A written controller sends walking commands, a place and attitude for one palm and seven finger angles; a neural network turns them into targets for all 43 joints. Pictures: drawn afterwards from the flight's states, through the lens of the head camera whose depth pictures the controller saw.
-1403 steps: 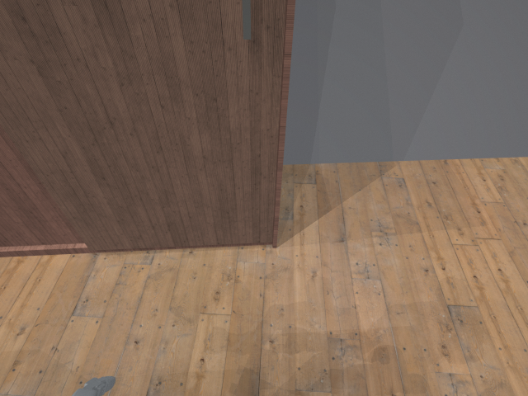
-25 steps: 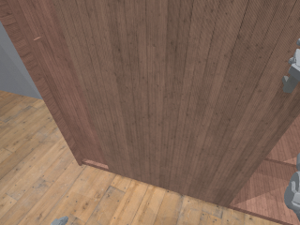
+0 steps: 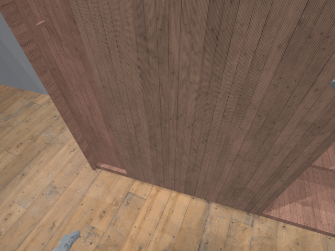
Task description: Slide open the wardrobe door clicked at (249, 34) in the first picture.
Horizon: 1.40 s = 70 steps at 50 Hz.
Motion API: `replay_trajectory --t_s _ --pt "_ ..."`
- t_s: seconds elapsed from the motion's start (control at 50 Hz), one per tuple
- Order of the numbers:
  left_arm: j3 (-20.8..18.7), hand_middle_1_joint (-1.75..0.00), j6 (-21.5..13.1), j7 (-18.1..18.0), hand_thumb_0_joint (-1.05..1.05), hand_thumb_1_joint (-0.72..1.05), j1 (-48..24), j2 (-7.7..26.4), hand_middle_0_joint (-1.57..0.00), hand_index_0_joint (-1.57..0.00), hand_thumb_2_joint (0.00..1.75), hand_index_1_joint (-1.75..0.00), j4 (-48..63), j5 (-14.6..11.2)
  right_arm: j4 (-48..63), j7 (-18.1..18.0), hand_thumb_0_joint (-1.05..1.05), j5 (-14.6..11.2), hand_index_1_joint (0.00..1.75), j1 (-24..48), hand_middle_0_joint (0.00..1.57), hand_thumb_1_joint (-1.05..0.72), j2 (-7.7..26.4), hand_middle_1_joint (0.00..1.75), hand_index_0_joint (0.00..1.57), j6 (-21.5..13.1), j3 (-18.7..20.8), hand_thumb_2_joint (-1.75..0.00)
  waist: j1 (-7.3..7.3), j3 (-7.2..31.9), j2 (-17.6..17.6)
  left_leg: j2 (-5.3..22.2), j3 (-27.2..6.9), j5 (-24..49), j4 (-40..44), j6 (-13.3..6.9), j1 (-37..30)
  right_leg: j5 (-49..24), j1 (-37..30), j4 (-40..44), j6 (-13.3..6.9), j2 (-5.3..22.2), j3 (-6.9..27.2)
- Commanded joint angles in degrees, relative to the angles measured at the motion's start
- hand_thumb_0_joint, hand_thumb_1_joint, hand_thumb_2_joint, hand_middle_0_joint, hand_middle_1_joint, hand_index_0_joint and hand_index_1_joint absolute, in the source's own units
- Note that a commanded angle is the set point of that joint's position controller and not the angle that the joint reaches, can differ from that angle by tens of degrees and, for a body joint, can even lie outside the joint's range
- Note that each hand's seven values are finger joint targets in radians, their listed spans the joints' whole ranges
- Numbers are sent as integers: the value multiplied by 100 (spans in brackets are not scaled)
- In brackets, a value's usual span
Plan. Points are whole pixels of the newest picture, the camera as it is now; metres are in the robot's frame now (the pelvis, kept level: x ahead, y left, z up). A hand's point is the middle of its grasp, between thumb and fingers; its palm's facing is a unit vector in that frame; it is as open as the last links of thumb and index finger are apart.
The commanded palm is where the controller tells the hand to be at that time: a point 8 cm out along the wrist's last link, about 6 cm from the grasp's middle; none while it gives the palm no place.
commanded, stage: loosen the grip on the handle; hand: right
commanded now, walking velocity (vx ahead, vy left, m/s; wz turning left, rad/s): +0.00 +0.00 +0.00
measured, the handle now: out of the picture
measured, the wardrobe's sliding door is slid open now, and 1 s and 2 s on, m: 0.52 0.52 0.52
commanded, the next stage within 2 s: slip the hand off the handle in 0.14 s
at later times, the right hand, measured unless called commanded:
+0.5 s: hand out of the picture +0.42 -0.35 +0.27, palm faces +0.38 +0.92 -0.13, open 14.4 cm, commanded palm +0.38 -0.42 +0.26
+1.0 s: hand out of the picture +0.39 -0.40 +0.27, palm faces +0.44 +0.88 -0.19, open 14.6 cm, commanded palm +0.33 -0.44 +0.26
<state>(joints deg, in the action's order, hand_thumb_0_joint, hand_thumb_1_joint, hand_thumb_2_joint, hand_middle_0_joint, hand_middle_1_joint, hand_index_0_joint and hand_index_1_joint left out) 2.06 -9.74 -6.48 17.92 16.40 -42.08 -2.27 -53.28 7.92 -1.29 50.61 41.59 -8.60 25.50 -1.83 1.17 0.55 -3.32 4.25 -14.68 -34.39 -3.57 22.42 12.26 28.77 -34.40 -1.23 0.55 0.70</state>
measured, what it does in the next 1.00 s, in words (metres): shifts its weight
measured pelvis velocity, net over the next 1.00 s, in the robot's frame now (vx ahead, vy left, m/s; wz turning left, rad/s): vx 0.07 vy -0.02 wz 0.02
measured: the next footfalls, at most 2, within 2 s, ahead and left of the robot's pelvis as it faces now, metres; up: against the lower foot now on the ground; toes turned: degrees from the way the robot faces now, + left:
none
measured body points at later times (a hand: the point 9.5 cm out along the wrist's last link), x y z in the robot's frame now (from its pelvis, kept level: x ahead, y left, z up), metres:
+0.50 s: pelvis +0.06 -0.01 +0.00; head +0.06 +0.00 +0.45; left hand +0.22 +0.24 -0.08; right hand +0.39 -0.40 +0.28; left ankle +0.04 +0.08 -0.72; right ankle +0.11 -0.12 -0.72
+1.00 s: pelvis +0.07 -0.02 +0.01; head +0.07 -0.02 +0.46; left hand +0.17 +0.25 -0.09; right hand +0.36 -0.45 +0.28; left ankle +0.04 +0.08 -0.72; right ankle +0.11 -0.12 -0.72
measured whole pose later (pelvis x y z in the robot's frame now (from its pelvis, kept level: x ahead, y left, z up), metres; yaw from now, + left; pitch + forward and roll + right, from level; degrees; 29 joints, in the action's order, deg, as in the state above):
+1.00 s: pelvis +0.07 -0.02 +0.01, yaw +1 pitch +3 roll +1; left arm 1.8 -5.3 -9.5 19.3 16.6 -37.7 -4.2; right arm -27.8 18.5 -10.7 23.8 43.5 -0.3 39.0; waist 0.5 3.3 -1.5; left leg -3.0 2.2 -18.2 -30.2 -2.3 15.0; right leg 13.3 22.5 -32.9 -1.8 -0.8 0.6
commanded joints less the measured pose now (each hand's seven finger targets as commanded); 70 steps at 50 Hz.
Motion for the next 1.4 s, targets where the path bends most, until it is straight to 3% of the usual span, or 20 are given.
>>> replay_trajectory --t_s 0.0,0.02,0.06,0.14,0.2,0.28,0.32,0.36,0.46,0.58,0.62,0.68,0.78,0.88,1.02,1.04,1.12,1.24,1.34,1.38 --pt "-306 -30 -232 -117 0 90 -349 792 -20 -20 90 -30 864 -56 1973 -113 0 -207 118 2520 28 55 2007 118 28 -238 420 -20 43 1714 -781 513 -1040 -1443 1119 222 -357 943 -866 335 -134 -5 75" --pt "-321 -30 -228 -127 0 90 -301 824 -20 -20 90 -30 879 -76 1947 -83 0 -371 117 2091 26 55 2036 117 26 -191 607 -20 98 1562 -344 581 -1181 -1649 1252 257 -439 909 -666 261 -133 26 83" --pt "-291 -30 -236 -182 0 90 -356 837 -20 -20 90 -30 851 -106 1917 -8 0 -508 115 1685 25 55 2023 115 25 -90 670 -20 84 1049 -189 643 -1386 -1803 1381 328 -274 806 -441 173 -128 23 22" --pt "-312 -30 -232 -221 0 90 -361 808 -20 -20 90 -30 910 -119 2436 40 0 -445 115 1405 25 55 2102 115 25 109 764 -20 121 1108 -705 613 -1282 -1053 1199 290 -233 443 -716 180 -159 44 46" --pt "-311 -30 -231 -244 0 90 -356 802 -20 -20 90 -30 975 -130 2680 60 0 -552 115 941 25 55 1945 115 25 336 838 -20 134 1031 -341 605 -1171 -560 1160 363 -217 251 -792 192 -180 25 46" --pt "-319 -30 -154 -284 0 90 -297 817 -20 -20 90 -30 969 -154 2758 183 0 -703 115 466 25 55 2240 115 25 579 1343 -20 200 1285 42 608 -1009 737 888 500 -589 -280 -810 201 -185 6 7" --pt "-323 -30 -144 -290 0 90 -376 796 -20 -20 90 -30 1053 -164 3062 215 0 -769 115 250 25 55 2285 115 25 667 1504 -20 308 1411 -241 568 -881 1074 818 459 -630 -559 -1073 191 -188 -8 -10" --pt "-308 -30 -107 -282 0 90 -357 763 -20 -20 90 -30 1088 -166 2970 245 0 -816 115 -33 25 55 2249 115 25 825 1596 -20 320 1462 -89 487 -691 1311 764 468 -629 -744 -1176 258 -197 -39 -23" --pt "-279 -30 -33 -267 0 90 -485 706 -20 -20 90 -30 1245 -166 3272 211 0 -865 115 -380 25 55 2226 115 25 1021 1714 -20 402 1493 -279 412 -526 1408 741 410 -596 -994 -1395 311 -187 -64 -13" --pt "-253 -30 127 -284 0 90 -529 722 -20 -20 90 -30 1292 -170 3155 203 0 -883 115 -458 25 55 2445 115 25 1178 1848 -20 353 1392 -98 419 -510 1417 791 449 -634 -951 -1289 341 -172 -60 -13" --pt "-270 -30 180 -301 0 90 -504 760 -20 -20 90 -30 1277 -164 3186 241 0 -797 115 -305 25 55 2732 115 25 1124 1970 -20 346 1441 -317 416 -525 1430 783 413 -676 -1023 -1331 304 -169 -48 -22" --pt "-255 -30 204 -304 0 90 -460 747 -20 -20 90 -30 1308 -166 3114 377 0 -679 115 -131 25 55 2725 115 25 1062 1800 -20 258 1376 -638 366 -499 1186 822 359 -505 -977 -1420 339 -183 -56 -29" --pt "-291 -30 189 -339 0 90 -312 807 -20 -20 90 -30 1294 -151 3116 678 0 -661 115 -67 25 55 2950 115 25 670 1889 -20 211 1611 -778 286 -494 1061 829 304 -488 -1027 -1616 325 -225 -59 46" --pt "-292 -30 118 -354 0 90 -381 790 -20 -20 90 -30 1361 -163 3570 1000 0 -909 115 -607 25 55 2356 115 25 394 1495 -20 262 1722 -987 242 -455 956 879 249 -469 -1051 -1973 381 -245 -67 141" --pt "-246 -30 -20 -353 0 90 -687 763 -20 -20 90 -30 1481 -192 4444 929 0 -1446 115 -1703 25 55 2437 115 25 637 2248 -20 569 1405 -650 234 -334 734 948 205 -669 -846 -1922 610 -214 -61 284" --pt "-226 -30 -49 -336 0 90 -762 718 -20 -20 90 -30 1533 -178 4660 880 0 -1474 115 -1851 25 55 2270 115 25 720 2208 -20 594 1416 -766 244 -337 688 927 207 -664 -801 -1936 670 -209 -58 276" --pt "-181 -30 -154 -288 0 90 -992 651 -20 -20 90 -30 1640 -140 5513 576 0 -1399 115 -2098 25 55 2017 115 25 960 2124 -20 626 1256 -1084 249 -285 461 950 163 -537 -688 -2114 770 -168 -28 333" --pt "-103 -30 -227 -304 0 90 -1174 565 -20 -20 90 -30 1600 -118 6226 409 0 -1395 115 -2244 25 55 1124 115 25 1245 1468 -20 449 1028 -895 205 -180 311 1010 173 -352 -409 -2394 965 -126 2 477" --pt "-55 -30 -234 -374 0 90 -1283 560 -20 -20 90 -30 1476 -127 6207 397 0 -1482 115 -2430 25 55 984 115 25 1514 1463 -20 454 777 -531 225 -170 171 1133 193 -343 -72 -2325 1068 -106 -16 543" --pt "-17 -30 -247 -366 0 90 -1394 519 -20 -20 90 -30 1517 -113 6553 384 0 -1480 115 -2423 25 55 931 115 25 1563 1416 -20 522 913 -790 234 -180 216 1113 167 -448 -143 -2456 1115 -80 -37 579"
